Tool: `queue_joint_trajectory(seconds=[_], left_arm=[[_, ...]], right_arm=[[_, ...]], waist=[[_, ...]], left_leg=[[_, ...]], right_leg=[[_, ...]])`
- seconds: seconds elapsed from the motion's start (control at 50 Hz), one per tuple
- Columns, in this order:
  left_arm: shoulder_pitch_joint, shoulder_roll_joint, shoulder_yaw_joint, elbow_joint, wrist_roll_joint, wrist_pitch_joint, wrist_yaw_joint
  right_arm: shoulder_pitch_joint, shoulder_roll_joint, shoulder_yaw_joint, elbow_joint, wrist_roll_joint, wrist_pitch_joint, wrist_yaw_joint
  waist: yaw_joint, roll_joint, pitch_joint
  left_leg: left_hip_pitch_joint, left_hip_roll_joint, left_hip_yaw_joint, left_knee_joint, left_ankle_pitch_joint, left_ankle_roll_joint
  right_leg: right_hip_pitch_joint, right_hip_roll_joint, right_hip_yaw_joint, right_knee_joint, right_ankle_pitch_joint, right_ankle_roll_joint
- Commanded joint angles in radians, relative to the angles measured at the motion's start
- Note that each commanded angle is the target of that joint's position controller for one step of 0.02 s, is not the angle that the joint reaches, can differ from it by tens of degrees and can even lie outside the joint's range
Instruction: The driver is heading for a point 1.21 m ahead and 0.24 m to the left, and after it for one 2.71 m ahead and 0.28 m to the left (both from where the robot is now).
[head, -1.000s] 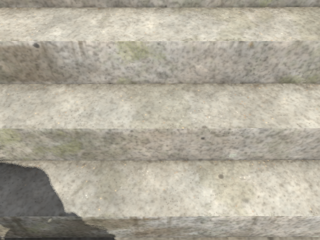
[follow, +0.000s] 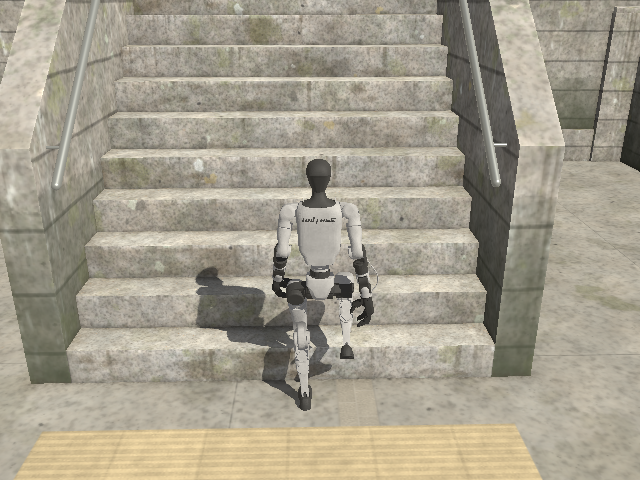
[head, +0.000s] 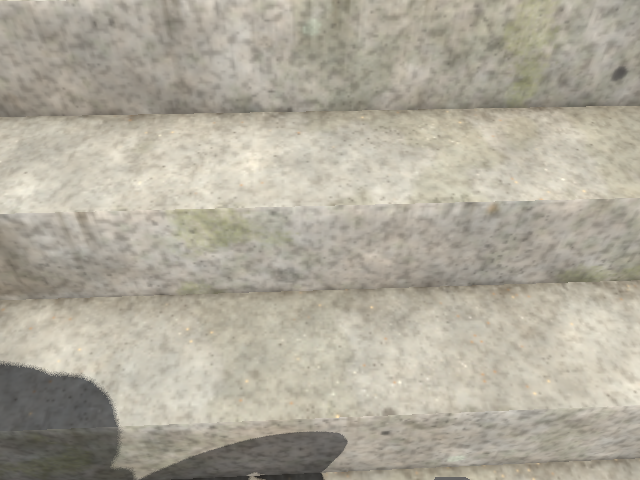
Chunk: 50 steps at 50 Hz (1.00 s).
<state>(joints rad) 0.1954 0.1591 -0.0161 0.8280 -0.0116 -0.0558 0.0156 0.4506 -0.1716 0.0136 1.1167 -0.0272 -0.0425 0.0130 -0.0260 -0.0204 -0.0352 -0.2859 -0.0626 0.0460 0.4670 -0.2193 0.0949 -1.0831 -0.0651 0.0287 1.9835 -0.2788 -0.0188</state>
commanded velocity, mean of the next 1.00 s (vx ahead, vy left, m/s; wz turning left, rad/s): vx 0.31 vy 0.00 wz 0.26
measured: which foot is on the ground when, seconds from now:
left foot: down 0.00-0.32, up 0.34-0.92, down 0.94-1.00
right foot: up 0.00-0.30, down 0.32-0.98, up 1.00-1.00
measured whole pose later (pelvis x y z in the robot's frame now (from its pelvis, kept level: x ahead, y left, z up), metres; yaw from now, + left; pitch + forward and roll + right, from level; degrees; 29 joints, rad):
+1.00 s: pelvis +0.42 -0.10 +0.27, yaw +15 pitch +7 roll +6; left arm 0.39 0.19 0.01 1.07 0.10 -0.09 -0.10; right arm -0.01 -0.19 0.05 0.75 0.00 0.10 0.07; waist -0.04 -0.05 -0.15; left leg -0.97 -0.10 0.18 1.28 -0.47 0.11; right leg -0.14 -0.20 -0.24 0.43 0.06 -0.09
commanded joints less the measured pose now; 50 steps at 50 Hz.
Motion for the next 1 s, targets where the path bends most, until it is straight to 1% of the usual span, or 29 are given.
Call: queue_joint_trajectory(seconds=[0.02,0.14,0.22,0.24,0.26,0.28,0.3,0.32,0.34,0.36,0.38,0.42,0.44,0.46,0.48,0.5,0.54,0.58,0.62,0.68,0.76,0.82,0.84,0.88,0.92,0.94,0.96,0.98,1.0], left_arm=[[0.03,-0.027,-0.024,-0.063,-0.01,0.005,0.021],[-0.219,-0.093,-0.087,-0.222,-0.02,-0.036,0.004],[-0.4,-0.117,-0.127,-0.389,0.014,-0.049,-0.021],[-0.448,-0.144,-0.156,-0.428,0.025,-0.047,-0.025],[-0.379,-0.146,-0.153,-0.402,0.016,-0.042,-0.022],[-0.274,-0.074,-0.105,-0.373,0.014,-0.055,-0.027],[-0.114,0.046,-0.044,-0.322,-0.001,-0.064,-0.022],[0.062,0.167,0.007,-0.273,0.014,-0.067,-0.031],[0.297,0.318,0.059,-0.149,0.056,-0.055,-0.031],[0.405,0.297,0.072,-0.047,0.041,0.022,0.026],[0.26,0.277,0.079,-0.039,0.025,0.043,0.032],[0.01,0.094,0.046,0.038,0.046,0.05,0.012],[-0.007,-0.002,0.025,0.081,0.057,0.037,0.008],[-0.012,-0.078,0.007,0.117,0.064,0.021,-0.003],[0.006,-0.102,0.002,0.146,0.064,0.002,-0.013],[-0.016,-0.03,0.005,0.088,0.13,-0.025,-0.065],[-0.059,0.022,0.018,0.114,0.133,-0.028,-0.081],[-0.012,0.101,0.042,0.129,0.132,-0.014,-0.081],[0.175,0.028,-0.004,0.234,0.172,0.004,-0.08],[0.288,0.015,-0.034,0.282,0.155,-0.017,-0.071],[0.332,0.051,-0.033,0.281,0.171,-0.046,-0.049],[0.469,0.077,-0.032,0.344,0.181,-0.038,-0.083],[0.33,0.136,-0.01,0.3,0.14,-0.027,-0.112],[0.242,0.246,0.021,0.256,0.078,-0.046,-0.118],[0.264,0.289,0.05,0.218,0.041,-0.089,-0.094],[0.236,0.326,0.069,0.208,0.045,-0.08,-0.094],[0.178,0.347,0.085,0.185,0.078,-0.062,-0.097],[0.183,0.279,0.077,0.158,0.152,-0.042,-0.12],[0.051,0.172,0.066,0.087,0.151,-0.019,-0.148]], right_arm=[[0.047,-0.074,0.0,-0.021,0.019,-0.017,-0.017],[0.214,-0.067,0.004,0.018,0.017,0.011,-0.061],[0.184,-0.066,0.009,-0.014,0.059,0.02,-0.086],[0.168,-0.13,-0.016,-0.019,0.097,0.026,-0.098],[0.154,-0.148,-0.023,-0.021,0.103,0.042,-0.102],[0.167,-0.187,-0.026,-0.032,0.071,0.033,-0.078],[0.16,-0.203,-0.02,-0.016,0.043,0.017,-0.066],[0.075,-0.271,-0.045,-0.032,0.023,0.007,-0.064],[0.021,-0.202,-0.048,-0.087,0.021,-0.018,-0.05],[-0.018,-0.143,-0.084,-0.179,0.047,-0.054,0.013],[-0.006,-0.054,-0.073,-0.189,-0.01,-0.063,0.034],[-0.189,0.054,-0.05,-0.317,-0.038,-0.034,0.019],[-0.196,0.079,-0.04,-0.337,-0.033,-0.017,-0.011],[-0.141,0.108,-0.028,-0.335,-0.022,-0.002,-0.032],[-0.096,0.109,-0.023,-0.325,-0.008,0.014,-0.037],[-0.128,0.072,-0.014,-0.277,0.089,0.0,0.053],[-0.124,-0.04,-0.046,-0.295,0.072,-0.035,0.082],[-0.113,-0.061,-0.046,-0.242,0.073,-0.028,0.119],[-0.24,-0.018,-0.025,-0.267,0.068,-0.016,0.111],[-0.363,-0.01,0.003,-0.305,0.055,-0.003,0.091],[-0.52,0.002,0.025,-0.381,0.047,0.03,0.086],[-0.621,0.006,0.038,-0.431,0.026,0.098,0.047],[-0.705,-0.014,0.046,-0.457,0.02,0.127,0.067],[-0.666,0.013,0.057,-0.492,0.02,0.188,0.121],[-0.498,-0.036,0.04,-0.44,0.035,0.149,0.099],[-0.455,-0.051,0.039,-0.434,0.032,0.134,0.088],[-0.324,-0.09,0.023,-0.391,0.033,0.129,0.066],[-0.16,-0.149,0.005,-0.334,0.043,0.148,0.026],[0.017,-0.221,-0.025,-0.269,-0.021,0.142,-0.011]], waist=[[0.03,0.101,0.099],[-0.053,0.089,0.158],[-0.038,0.079,0.128],[-0.03,0.097,0.088],[0.011,0.119,0.013],[0.046,0.177,-0.115],[0.159,0.287,-0.223],[0.272,0.417,-0.322],[0.319,-0.007,-0.415],[0.253,-0.316,-0.412],[0.152,-0.229,-0.389],[0.02,-0.077,0.028],[-0.024,-0.003,0.117],[-0.068,-0.035,0.126],[-0.093,-0.019,0.129],[-0.002,-0.126,0.103],[-0.069,-0.004,-0.008],[-0.038,-0.089,-0.094],[-0.014,0.023,-0.013],[0.007,-0.003,-0.061],[0.023,-0.066,-0.1],[0.046,-0.089,-0.066],[0.01,-0.075,-0.027],[-0.085,-0.189,-0.096],[-0.11,-0.254,-0.168],[-0.127,-0.268,-0.165],[-0.158,-0.259,-0.214],[-0.166,-0.131,-0.384],[-0.207,0.132,-0.386]], left_leg=[[-0.018,0.304,-0.339,-0.249,-0.266,0.18],[0.378,0.396,-0.384,-0.208,-0.137,0.117],[0.006,0.312,-0.264,-0.423,-0.073,0.106],[-0.082,0.322,-0.231,-0.556,0.04,0.103],[-0.072,0.294,-0.142,-0.509,0.316,0.094],[0.042,0.29,-0.101,-0.363,1.037,0.097],[0.186,0.308,-0.078,-0.165,1.791,0.098],[0.311,0.305,-0.087,0.083,1.988,0.068],[-0.011,0.194,-0.089,0.438,1.592,0.026],[-0.222,-0.027,-0.087,0.86,0.187,-0.031],[-0.344,-0.02,-0.308,1.299,0.115,-0.008],[-0.616,0.054,-0.203,1.445,0.26,0.027],[-0.642,0.045,-0.203,1.472,0.256,0.03],[-0.667,0.028,-0.206,1.587,0.212,0.043],[-0.697,0.022,-0.214,1.605,0.194,0.048],[-0.758,-0.012,-0.394,1.552,0.197,0.178],[-0.745,-0.01,-0.308,1.448,0.277,0.192],[-0.796,-0.034,-0.185,1.709,0.225,0.135],[-1.16,-0.047,-0.275,2.002,0.165,0.208],[-1.325,-0.007,-0.218,1.968,0.165,0.198],[-1.219,0.087,-0.036,1.686,0.181,0.112],[-1.348,0.122,-0.054,1.457,0.126,0.096],[-1.25,0.156,0.029,1.282,-0.151,0.108],[-0.846,0.075,0.257,1.146,-0.181,0.098],[-0.729,-0.036,0.213,0.892,-0.227,0.045],[-0.669,-0.065,0.204,0.722,-0.195,0.053],[-0.499,-0.099,0.122,0.618,-0.128,0.071],[-0.13,-0.062,-0.178,0.558,0.11,0.177],[0.141,0.097,-0.62,0.175,0.193,0.285]], right_leg=[[-0.233,-0.021,0.018,0.239,0.015,0.022],[-0.734,-0.064,0.09,0.384,-0.143,0.028],[-0.259,-0.13,-0.088,-0.12,0.096,0.045],[0.018,-0.124,-0.133,-0.382,-0.112,0.014],[0.276,-0.073,-0.195,-0.519,-0.21,-0.003],[0.478,0.047,-0.308,-0.537,-0.268,-0.028],[0.598,0.1,-0.289,-0.581,-0.249,-0.077],[0.681,0.08,-0.083,-0.794,-0.235,-0.127],[0.995,-0.131,0.413,-1.134,-0.131,-0.256],[1.055,-0.287,0.879,-1.616,0.065,-0.194],[0.952,-0.33,0.946,-1.624,-0.18,-0.149],[0.609,-0.256,0.58,-1.519,-0.647,-0.121],[0.492,-0.229,0.387,-1.463,-0.484,-0.088],[0.471,-0.208,0.278,-1.471,-0.332,-0.061],[0.488,-0.197,0.181,-1.485,-0.214,-0.043],[0.506,-0.211,0.168,-1.627,0.132,-0.081],[0.545,-0.182,-0.005,-1.659,0.271,-0.085],[0.685,-0.173,-0.111,-1.695,0.429,-0.185],[0.908,-0.218,-0.071,-1.687,0.369,-0.146],[1.086,-0.191,-0.146,-1.688,0.445,-0.137],[1.065,-0.166,-0.263,-1.771,0.716,-0.151],[1.275,-0.274,-0.211,-1.78,0.874,-0.173],[1.186,-0.324,-0.235,-1.853,0.877,-0.162],[0.96,-0.311,-0.311,-1.83,1.674,-0.247],[1.221,-0.335,-0.3,-1.666,1.997,-0.19],[1.268,-0.332,-0.277,-1.608,2.078,-0.203],[1.212,-0.307,-0.267,-1.485,2.076,-0.212],[0.889,-0.242,-0.179,-1.235,1.832,-0.201],[0.468,-0.038,-0.153,-0.897,0.469,-0.116]])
